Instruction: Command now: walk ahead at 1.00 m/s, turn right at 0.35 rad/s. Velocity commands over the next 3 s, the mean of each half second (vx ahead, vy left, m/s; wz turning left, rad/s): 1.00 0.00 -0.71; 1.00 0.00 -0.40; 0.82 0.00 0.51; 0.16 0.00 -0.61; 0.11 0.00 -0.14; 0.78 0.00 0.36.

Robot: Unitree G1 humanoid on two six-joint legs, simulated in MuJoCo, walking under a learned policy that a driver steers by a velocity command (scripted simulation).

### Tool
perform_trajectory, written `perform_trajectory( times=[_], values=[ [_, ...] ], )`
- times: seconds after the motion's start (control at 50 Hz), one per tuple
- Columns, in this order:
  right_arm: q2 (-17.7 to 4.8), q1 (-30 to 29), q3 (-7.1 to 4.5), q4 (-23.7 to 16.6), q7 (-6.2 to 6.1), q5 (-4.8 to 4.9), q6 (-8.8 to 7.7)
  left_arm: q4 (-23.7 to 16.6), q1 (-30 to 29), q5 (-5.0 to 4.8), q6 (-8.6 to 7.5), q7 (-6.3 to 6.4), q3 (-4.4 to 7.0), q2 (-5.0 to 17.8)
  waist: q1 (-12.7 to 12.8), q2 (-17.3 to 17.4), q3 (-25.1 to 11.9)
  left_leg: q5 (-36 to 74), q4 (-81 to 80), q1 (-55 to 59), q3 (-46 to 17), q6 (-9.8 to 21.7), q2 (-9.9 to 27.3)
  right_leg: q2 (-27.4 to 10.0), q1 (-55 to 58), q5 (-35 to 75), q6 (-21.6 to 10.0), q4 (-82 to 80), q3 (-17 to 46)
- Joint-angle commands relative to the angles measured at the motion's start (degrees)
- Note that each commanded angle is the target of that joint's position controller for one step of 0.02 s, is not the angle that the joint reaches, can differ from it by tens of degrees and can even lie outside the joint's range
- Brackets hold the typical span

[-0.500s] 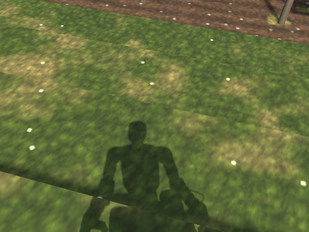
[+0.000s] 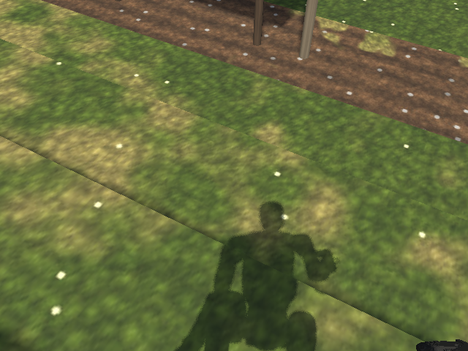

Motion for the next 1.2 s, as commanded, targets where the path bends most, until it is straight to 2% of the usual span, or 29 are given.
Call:
perform_trajectory(
  times=[0.02, 0.12, 0.2, 0.24, 0.26, 0.28, 0.3, 0.32, 0.34, 0.4, 0.5, 0.54, 0.56, 0.58, 0.6, 0.64, 0.7, 0.74, 0.8, 0.88, 0.96, 1.04, 1.06, 1.08, 1.1, 1.12, 1.14, 1.16, 1.2],
  values=[
    [-2.7, -13.1, -0.28, -5.4, -0.03, 0.09, -2.04, -2.8, 6.2, 0.18, -2.11, 1.41, 0.99, 6.5, 2.5, 0.0, 6.4, 9.4, -7.0, -17.2, 1.0, -0.4, 1.6, -12.2, 8.5, 14.9, -12.2, -7.9, 19.2],
    [-0.3, -6.2, 1.21, -1.7, 1.66, 2.09, -2.29, -4.9, -2.9, 0.24, -1.57, 1.44, 0.75, 7.3, -1.0, -2.5, 0.3, 35.5, -19.8, 28.3, 5.3, -1.4, -2.7, -5.9, -17.6, 4.0, -6.4, -0.7, 12.4],
    [-2.3, 13.5, 0.52, 3.5, -1.96, -0.42, -3.82, -1.4, -0.3, 1.39, 2.93, 4.14, 0.72, 6.9, -9.7, -1.9, -2.7, 38.7, -41.2, 40.3, 1.9, -3.2, 1.7, -1.1, -7.3, 20.4, -5.8, 43.0, 11.3],
    [-8.8, 27.0, -1.65, 8.8, -2.64, -0.94, -2.88, -5.3, -8.6, -0.10, 4.32, 3.89, 1.53, 5.2, -15.8, 2.8, -1.7, 46.2, -39.2, 58.4, -3.4, -1.4, 10.5, 4.6, -28.2, -18.1, -5.8, 76.4, 8.9],
    [-8.5, 27.6, -0.56, 8.6, -1.69, -1.53, -3.56, -8.1, 1.3, -2.67, 3.30, 3.97, -0.14, -0.5, -6.6, 10.2, -9.3, 78.4, -11.1, 75.4, -2.0, -6.3, 16.3, -1.0, -44.4, -21.8, -6.4, 77.4, 8.9],
    [-6.4, 28.6, -1.07, 9.0, -1.15, -1.21, -3.77, -6.2, 2.9, -3.49, 2.72, 4.73, -0.82, -0.8, -9.0, 14.9, -14.9, 71.5, -8.1, 83.8, -7.5, -3.1, 20.9, -3.6, -56.8, -16.5, -6.0, 79.3, 7.5],
    [-3.1, 27.2, -0.68, 7.6, -1.18, 0.25, -3.96, -5.5, -3.0, -1.71, 2.53, 4.37, -0.11, 1.9, -11.0, 8.0, -13.7, 44.5, -16.4, 72.9, -5.4, -3.5, 17.2, -6.0, -56.1, -5.8, -5.9, 69.3, 6.4],
    [-7.0, 25.0, -2.05, 9.0, -2.30, -0.41, -4.95, -8.2, -7.8, 1.00, 2.64, 4.00, -0.15, 0.6, -9.7, 16.0, -14.8, 14.8, -20.8, 66.0, -14.1, 3.0, 22.1, -7.7, -58.2, 0.2, -5.4, 72.2, 5.6],
    [-3.5, 22.2, -1.10, 10.1, -3.12, 0.67, -5.82, -11.9, -16.0, 2.26, 2.88, 2.43, -0.43, 1.1, -6.7, 8.6, -7.5, 6.1, -29.8, 48.9, -15.0, 4.2, 21.1, -10.8, -53.6, 6.4, -3.3, 61.6, 4.6],
    [2.1, 13.5, 0.87, 9.8, -3.98, 1.89, -6.95, -16.4, -23.2, 1.18, 4.62, -1.61, -1.26, -1.1, -0.2, 6.7, 7.0, 12.3, -36.3, 20.6, -2.0, 1.4, 15.9, -12.8, -37.9, 17.2, -1.7, 39.0, 5.7],
    [-5.0, 14.0, -0.50, 9.0, -3.92, 2.52, -4.91, -16.5, -23.4, 0.53, 5.43, -2.76, -0.72, 3.9, 2.2, 1.5, 4.2, 41.9, -29.1, 21.9, 15.9, -3.0, 9.6, -1.8, -15.2, 13.5, -7.9, 21.8, -10.0],
    [-9.7, 14.1, -1.25, 7.8, -4.57, 1.32, -2.65, -11.5, -5.2, 0.23, 5.47, -2.56, 1.35, 7.8, 11.2, 4.2, -6.9, 50.4, -0.1, 21.1, 16.2, -3.1, 11.5, 2.1, 6.5, 8.9, -12.5, 19.2, -6.7],
    [-7.8, 14.4, -1.12, 8.6, -4.42, 0.89, -1.86, -9.5, -0.2, -0.94, 6.14, -1.57, 2.89, 10.9, 13.0, -4.5, -11.4, 8.1, 29.7, 6.4, 17.4, -4.4, 3.4, -1.6, 22.7, 5.7, -16.3, 17.5, 3.6],
    [-3.1, 15.4, 0.23, 3.0, -3.64, 0.95, -2.30, -13.0, -7.3, -2.10, 6.83, -0.87, 2.92, 15.5, 5.6, -17.3, -15.4, -29.6, 48.2, -6.6, 12.7, -6.0, -4.9, -12.7, 25.3, -2.0, -22.1, 3.3, 33.1],
    [-6.9, 10.0, -0.38, -2.6, -3.48, 1.98, -3.36, -15.5, -8.7, 0.16, 7.33, 0.35, 2.96, 16.4, 5.2, -12.8, -14.5, -25.0, 43.4, -17.5, 1.4, -7.1, -6.4, -18.2, 26.9, -1.5, -26.6, -7.2, 49.9],
    [-8.4, 10.9, -0.27, -1.5, -3.84, 1.69, -3.87, -14.3, -11.8, 1.23, 6.42, 1.48, 2.47, 12.9, -0.4, -0.3, -0.4, -22.0, 28.2, -14.0, -1.2, -6.7, -0.2, -17.8, 9.3, 3.4, -23.2, -8.7, 43.0],
    [-5.9, 18.2, -0.34, 2.6, -3.94, -0.99, 0.83, -15.4, -20.9, 0.37, 3.06, 0.80, -0.04, 7.2, -9.3, 1.9, 4.2, -24.7, 8.9, 4.9, -0.8, -8.0, 2.8, -9.4, -14.8, 17.9, -19.0, -5.3, 25.0],
    [-2.8, 17.1, 0.56, 1.6, -2.47, -1.78, 1.67, -13.6, -18.3, -0.19, 2.16, 0.40, 1.00, 10.4, -8.7, -2.4, 1.5, -16.8, 4.2, 10.8, 4.1, -7.5, 2.2, -6.9, -17.6, 32.4, -17.7, -6.8, 18.0],
    [-4.7, 4.9, -1.44, -1.7, -1.20, 2.43, 0.09, -9.0, -9.5, -0.46, -0.71, 0.45, 0.67, 8.3, -3.7, 0.6, 5.0, 9.9, -8.5, -3.9, 1.5, -3.2, 3.9, -5.5, -8.9, 13.9, -13.8, -6.1, 15.7],
    [-0.5, 2.1, -0.28, -0.6, 2.11, 2.08, -0.89, -8.8, -9.8, -0.33, -1.76, 1.42, -0.15, 7.2, -2.5, -1.5, 2.0, 34.0, -17.7, 12.4, 5.0, 0.4, -0.8, -4.6, -15.1, 3.6, -8.8, -3.5, 8.0],
    [-1.7, 0.4, -0.94, -0.7, 0.50, 1.75, -0.09, -6.3, -5.5, 1.70, -1.80, 2.45, -0.89, 7.0, -1.5, -2.8, 7.3, 29.6, -21.8, 10.3, 8.2, 2.9, -3.7, -7.6, -5.0, 16.8, -6.2, 5.8, 0.9],
    [-5.8, 35.1, -3.36, 9.9, -1.68, 0.55, 0.48, -6.0, -12.8, 1.84, -0.55, 4.27, -0.83, 7.5, -17.6, -3.2, -5.6, 32.0, -35.3, 36.3, 7.2, 6.1, -3.0, -6.7, 5.0, 49.9, -4.4, 52.0, -3.4],
    [-7.2, 42.5, -4.13, 12.7, -1.00, -0.33, 0.40, -7.5, -21.0, 0.76, 0.24, 4.41, -0.50, 6.9, -24.6, 3.6, -2.4, 36.1, -45.0, 45.7, 3.7, 11.5, -0.1, 0.7, -8.4, 20.1, -2.2, 82.6, -7.6],
    [-11.7, 42.6, -4.59, 14.2, -0.54, 0.81, 0.78, -11.4, -26.1, 1.97, 0.30, 3.51, -2.01, 0.9, -21.7, 13.1, 2.0, 41.5, -30.0, 55.5, 3.6, 8.9, 0.9, 5.1, -31.6, -18.8, -2.9, 94.9, -4.7],
    [-13.3, 41.2, -3.98, 14.3, -1.29, 0.43, -0.50, -15.9, -14.2, -0.62, -1.21, 2.87, -3.45, -0.2, -9.4, 21.1, -6.4, 70.4, -12.8, 76.2, -9.8, 12.7, 9.0, 1.5, -50.0, -14.6, -1.4, 86.8, 5.2],
    [-9.7, 42.9, -3.83, 14.3, -1.70, 1.01, -0.33, -15.3, -17.5, 0.61, -1.32, 2.83, -3.57, 4.5, -14.3, 8.0, -12.3, 43.3, -17.5, 84.0, -17.9, 16.8, 9.6, -2.0, -61.4, -9.8, -1.3, 81.1, 4.4],
    [-11.8, 38.7, -4.77, 13.3, -2.87, 1.08, -0.10, -15.4, -19.1, 1.21, -1.53, 2.37, -4.14, 5.0, -13.4, 5.3, -12.9, 9.8, -28.8, 75.7, -32.7, 23.5, 14.6, -3.4, -63.2, -6.2, 0.0, 79.3, 5.7],
    [-7.1, 32.2, -2.92, 11.4, -3.13, 1.94, -0.78, -15.0, -24.1, 3.31, -1.72, 2.33, -2.76, 9.0, -9.9, -7.5, -9.1, -6.7, -34.1, 63.3, -33.8, 18.3, 12.0, -6.7, -58.5, 2.3, 0.1, 67.5, 7.2],
    [-5.5, 26.1, -1.46, 11.1, -4.25, 2.14, -2.19, -18.4, -29.8, 3.77, 0.55, 0.44, -3.50, 7.0, -3.5, -6.9, 3.6, -3.0, -38.6, 29.6, -33.2, 18.7, 9.2, -10.4, -44.0, 3.4, 5.2, 44.6, 8.4]
  ],
)
Next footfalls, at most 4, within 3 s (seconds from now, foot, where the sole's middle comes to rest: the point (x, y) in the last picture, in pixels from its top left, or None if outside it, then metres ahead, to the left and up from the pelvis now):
0.24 left None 0.37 0.14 -0.95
0.56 right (296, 322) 0.68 -0.12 -0.95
1.06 left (316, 234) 1.17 -0.23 -1.14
1.40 right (372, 191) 1.44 -0.50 -1.14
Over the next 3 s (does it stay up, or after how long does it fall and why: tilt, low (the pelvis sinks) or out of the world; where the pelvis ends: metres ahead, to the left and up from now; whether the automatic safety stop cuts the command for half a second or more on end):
stays up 1.93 -0.49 -0.56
